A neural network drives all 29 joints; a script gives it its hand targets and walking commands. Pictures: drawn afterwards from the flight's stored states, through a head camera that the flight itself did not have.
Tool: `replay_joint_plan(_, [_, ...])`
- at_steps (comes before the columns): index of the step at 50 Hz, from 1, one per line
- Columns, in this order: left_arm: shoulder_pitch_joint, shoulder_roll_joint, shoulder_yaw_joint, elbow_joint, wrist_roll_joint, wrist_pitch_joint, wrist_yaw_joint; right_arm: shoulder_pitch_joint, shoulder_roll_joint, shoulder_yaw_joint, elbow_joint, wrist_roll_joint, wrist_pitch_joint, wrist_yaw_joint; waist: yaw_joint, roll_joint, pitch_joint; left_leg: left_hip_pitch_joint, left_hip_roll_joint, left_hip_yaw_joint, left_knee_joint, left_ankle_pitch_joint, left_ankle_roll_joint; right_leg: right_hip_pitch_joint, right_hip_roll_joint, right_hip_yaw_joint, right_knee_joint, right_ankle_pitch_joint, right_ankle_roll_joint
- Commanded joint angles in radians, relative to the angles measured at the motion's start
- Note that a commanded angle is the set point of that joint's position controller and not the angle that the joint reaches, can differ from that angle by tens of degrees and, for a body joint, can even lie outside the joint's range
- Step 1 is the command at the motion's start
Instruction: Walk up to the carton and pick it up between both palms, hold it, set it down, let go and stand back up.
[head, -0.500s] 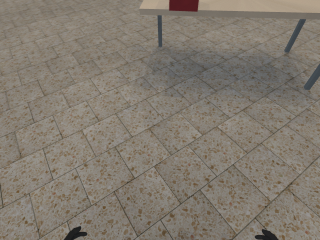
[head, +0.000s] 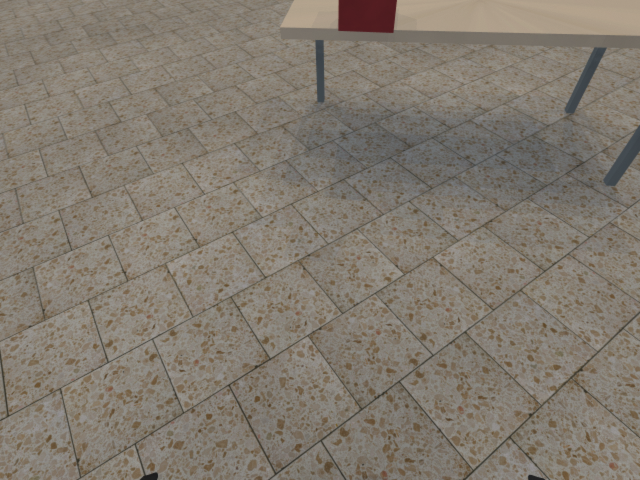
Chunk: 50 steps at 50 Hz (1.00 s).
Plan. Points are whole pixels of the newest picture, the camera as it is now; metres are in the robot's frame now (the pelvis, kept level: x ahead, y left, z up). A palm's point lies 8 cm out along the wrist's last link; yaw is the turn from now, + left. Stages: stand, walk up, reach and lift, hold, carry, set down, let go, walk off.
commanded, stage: stand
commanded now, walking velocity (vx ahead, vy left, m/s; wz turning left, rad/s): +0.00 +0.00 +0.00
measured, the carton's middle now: out of the picture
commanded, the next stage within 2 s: walk up in 0.38 s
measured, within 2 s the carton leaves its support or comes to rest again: neither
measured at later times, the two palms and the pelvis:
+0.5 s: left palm out of the picture +0.07 +0.28 -0.12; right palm out of the picture +0.08 -0.27 -0.12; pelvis +0.00 +0.00 +0.00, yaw +0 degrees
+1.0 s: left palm (158, 457) +0.17 +0.24 -0.08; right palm out of the picture +0.10 -0.39 -0.13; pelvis +0.07 -0.08 -0.01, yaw -5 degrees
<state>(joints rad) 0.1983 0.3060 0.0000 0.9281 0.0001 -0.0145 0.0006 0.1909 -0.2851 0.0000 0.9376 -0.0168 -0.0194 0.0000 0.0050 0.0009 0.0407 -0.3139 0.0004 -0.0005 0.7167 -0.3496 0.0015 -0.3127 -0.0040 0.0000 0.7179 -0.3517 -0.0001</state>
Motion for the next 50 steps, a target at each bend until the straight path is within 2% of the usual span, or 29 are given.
replay_joint_plan(1, [-0.068, 0.228, 0.056, -0.026, 0.011, -0.035, 0.01, -0.095, -0.247, -0.067, -0.03, 0.005, -0.029, -0.006, -0.003, 0.013, -0.016, 0.017, 0.095, -0.161, -0.257, 0.049, 0.073, 0.021, -0.091, 0.15, -0.249, 0.073, -0.069])
replay_joint_plan(6, [-0.073, 0.227, 0.054, -0.016, 0.013, -0.036, 0.011, -0.102, -0.25, -0.065, -0.014, 0.006, -0.028, -0.006, -0.002, 0.009, 0.004, 0.008, 0.092, -0.158, -0.258, 0.042, 0.069, 0.017, -0.095, 0.157, -0.266, 0.076, -0.068])
replay_joint_plan(7, [-0.075, 0.23, 0.053, -0.012, 0.013, -0.036, 0.011, -0.093, -0.245, -0.064, -0.011, 0.007, -0.027, -0.007, -0.009, -0.006, -0.009, 0.022, 0.09, -0.157, -0.257, 0.039, 0.069, 0.018, -0.097, 0.155, -0.267, 0.077, -0.067])
replay_joint_plan(13, [-0.077, 0.224, 0.048, -0.001, 0.011, -0.035, 0.011, -0.1, -0.248, -0.061, 0.003, 0.007, -0.025, -0.009, 0.001, 0.017, -0.002, 0.015, 0.098, -0.167, -0.272, 0.053, 0.073, 0.024, -0.091, 0.145, -0.253, 0.087, -0.064])
replay_joint_plan(16, [-0.08, 0.225, 0.049, 0.002, 0.01, -0.034, 0.012, -0.107, -0.254, -0.062, 0.008, 0.008, -0.025, -0.008, 0.001, 0.004, 0.002, 0.013, 0.098, -0.163, -0.271, 0.065, 0.069, 0.027, -0.091, 0.146, -0.259, 0.093, -0.063])
replay_joint_plan(21, [-0.071, 0.227, 0.048, 0.011, 0.01, -0.033, 0.014, -0.108, -0.249, -0.06, 0.016, 0.01, -0.027, -0.007, -0.003, 0.024, -0.008, 0.031, 0.101, -0.16, -0.271, 0.083, 0.067, 0.028, -0.09, 0.142, -0.25, 0.119, -0.062])
replay_joint_plan(22, [-0.07, 0.222, 0.046, 0.012, 0.008, -0.034, 0.013, -0.119, -0.253, -0.06, 0.017, 0.009, -0.026, -0.009, 0.004, 0.01, -0.009, 0.024, 0.103, -0.168, -0.275, 0.086, 0.068, 0.032, -0.086, 0.139, -0.249, 0.112, -0.06])
replay_joint_plan(27, [-0.077, 0.226, 0.046, 0.016, 0.01, -0.032, 0.013, -0.126, -0.257, -0.062, 0.027, 0.009, -0.024, -0.009, 0.001, 0.024, -0.003, 0.026, 0.104, -0.167, -0.28, 0.058, 0.066, 0.022, -0.086, 0.143, -0.255, 0.099, -0.061])
replay_joint_plan(28, [-0.085, 0.226, 0.048, 0.01, 0.009, -0.032, 0.014, -0.128, -0.25, -0.06, 0.022, 0.01, -0.024, -0.008, -0.001, 0.012, 0.005, 0.017, 0.101, -0.166, -0.28, 0.05, 0.065, 0.02, -0.089, 0.146, -0.261, 0.1, -0.061])
replay_joint_plan(29, [0.032, 0.326, 0.114, -0.056, 0.027, -0.051, -0.025, -0.043, -0.358, -0.12, -0.041, -0.017, -0.053, 0.023, 0.014, 0.029, -0.125, 0.097, 0.108, -0.235, -0.247, -0.466, 0.119, -0.05, -0.066, 0.247, -0.223, -0.436, -0.108])
replay_joint_plan(30, [-0.016, 0.333, 0.112, -0.058, 0.038, -0.052, -0.036, -0.037, -0.384, -0.139, -0.023, -0.022, -0.053, 0.034, -0.018, 0.022, -0.017, 0.122, 0.118, -0.288, -0.293, -0.62, 0.14, -0.239, -0.051, 0.256, -0.206, -0.544, -0.089])
replay_joint_plan(31, [-0.078, 0.308, 0.108, -0.086, 0.042, -0.053, -0.042, 0.018, -0.392, -0.149, -0.017, -0.025, -0.053, 0.037, -0.058, 0.055, 0.038, 0.212, 0.166, -0.369, -0.398, -0.707, 0.171, -0.412, -0.007, 0.18, -0.135, -0.483, -0.048])
replay_joint_plan(32, [-0.123, 0.281, 0.103, -0.101, 0.039, -0.051, -0.044, 0.07, -0.411, -0.161, -0.003, -0.022, -0.057, 0.036, -0.088, 0.201, 0.062, 0.263, 0.304, -0.528, -0.532, -0.775, 0.222, -0.519, 0.013, 0.062, 0.085, -0.325, -0.035])
replay_joint_plan(33, [-0.124, 0.292, 0.103, -0.104, 0.037, -0.056, -0.044, 0.068, -0.424, -0.168, -0.018, -0.02, -0.069, 0.032, -0.084, 0.205, 0.095, 0.267, 0.401, -0.608, -0.59, -0.713, 0.253, -0.565, -0.024, 0.039, 0.21, -0.206, -0.026])
replay_joint_plan(34, [-0.115, 0.31, 0.104, -0.096, 0.032, -0.062, -0.046, 0.059, -0.422, -0.17, -0.026, -0.015, -0.078, 0.027, -0.078, 0.132, 0.081, 0.311, 0.412, -0.602, -0.572, -0.576, 0.261, -0.566, -0.059, 0.069, 0.232, -0.143, -0.022])
replay_joint_plan(35, [-0.098, 0.313, 0.105, -0.088, 0.025, -0.071, -0.05, 0.073, -0.407, -0.165, -0.028, -0.011, -0.084, 0.025, -0.076, 0.093, 0.042, 0.384, 0.394, -0.563, -0.543, -0.466, 0.253, -0.554, -0.07, 0.075, 0.225, -0.112, -0.022])
replay_joint_plan(36, [-0.093, 0.308, 0.105, -0.079, 0.022, -0.076, -0.053, 0.092, -0.398, -0.165, -0.017, -0.011, -0.087, 0.024, -0.083, 0.082, 0.0, 0.441, 0.369, -0.528, -0.531, -0.394, 0.242, -0.536, -0.07, 0.069, 0.208, -0.113, -0.017])
replay_joint_plan(38, [-0.073, 0.29, 0.104, -0.076, 0.026, -0.081, -0.063, 0.072, -0.39, -0.167, -0.016, -0.014, -0.083, 0.027, -0.072, 0.147, -0.068, 0.455, 0.34, -0.416, -0.508, -0.31, 0.23, -0.469, -0.072, 0.035, 0.13, -0.131, -0.011])
replay_joint_plan(40, [-0.037, 0.28, 0.102, -0.065, 0.024, -0.077, -0.073, -0.016, -0.384, -0.16, -0.041, -0.018, -0.077, 0.037, -0.034, 0.193, -0.086, 0.32, 0.302, -0.289, -0.479, -0.303, 0.211, -0.324, -0.075, -0.016, 0.036, -0.076, -0.013])
replay_joint_plan(42, [0.02, 0.289, 0.111, -0.04, 0.014, -0.072, -0.08, -0.117, -0.389, -0.147, -0.058, -0.014, -0.072, 0.044, 0.024, 0.205, -0.053, 0.072, 0.263, -0.183, -0.465, -0.335, 0.179, -0.115, -0.064, -0.052, -0.027, 0.042, -0.018])
replay_joint_plan(43, [0.1, 0.287, 0.114, -0.006, 0.011, -0.072, -0.078, -0.172, -0.387, -0.143, -0.067, -0.009, -0.068, 0.046, 0.077, 0.178, -0.044, -0.069, 0.237, -0.124, -0.4, -0.364, 0.155, 0.054, -0.056, -0.072, -0.096, 0.133, -0.023])
replay_joint_plan(44, [0.205, 0.306, 0.124, 0.041, 0.008, -0.073, -0.067, -0.217, -0.365, -0.134, -0.075, -0.012, -0.063, 0.048, 0.137, 0.127, -0.056, -0.169, 0.186, -0.062, -0.269, -0.367, 0.122, 0.208, -0.025, -0.086, -0.134, 0.158, -0.026])
replay_joint_plan(45, [0.348, 0.348, 0.146, 0.096, 0.011, -0.077, -0.05, -0.207, -0.314, -0.119, -0.08, -0.017, -0.058, 0.047, 0.192, -0.017, -0.099, -0.3, 0.117, 0.016, -0.012, -0.342, 0.087, 0.408, -0.005, -0.049, -0.147, 0.106, -0.028])
replay_joint_plan(46, [0.445, 0.417, 0.161, 0.115, 0.028, -0.083, -0.033, -0.163, -0.221, -0.085, -0.083, -0.014, -0.055, 0.048, 0.222, -0.299, -0.09, -0.473, -0.014, 0.126, 0.354, -0.269, 0.054, 0.474, -0.122, 0.222, -0.31, -0.192, -0.039])
replay_joint_plan(47, [0.389, 0.462, 0.152, 0.067, 0.038, -0.093, -0.022, -0.123, -0.201, -0.07, -0.086, -0.006, -0.048, 0.045, 0.175, -0.342, -0.044, -0.598, -0.082, 0.007, 0.506, -0.23, 0.019, 0.402, -0.299, 0.648, -0.511, -0.504, -0.084])
replay_joint_plan(48, [0.214, 0.485, 0.15, 0.011, 0.026, -0.091, -0.022, -0.055, -0.315, -0.095, -0.069, -0.004, -0.036, 0.043, 0.082, -0.197, -0.042, -0.522, -0.01, -0.057, 0.515, -0.157, 0.025, 0.282, -0.387, 0.786, -0.634, -0.734, -0.116])
replay_joint_plan(49, [0.101, 0.509, 0.149, -0.021, 0.013, -0.088, -0.022, -0.019, -0.38, -0.11, -0.05, -0.002, -0.029, 0.044, 0.042, -0.198, 0.015, -0.479, 0.036, -0.064, 0.526, -0.134, 0.036, 0.162, -0.409, 0.823, -0.669, -0.843, -0.144])
replay_joint_plan(50, [0.037, 0.489, 0.144, -0.025, 0.008, -0.091, -0.02, 0.001, -0.401, -0.12, -0.036, 0.003, -0.028, 0.047, 0.017, -0.182, 0.085, -0.45, 0.067, -0.077, 0.522, -0.069, 0.037, 0.085, -0.384, 0.768, -0.656, -0.755, -0.139])
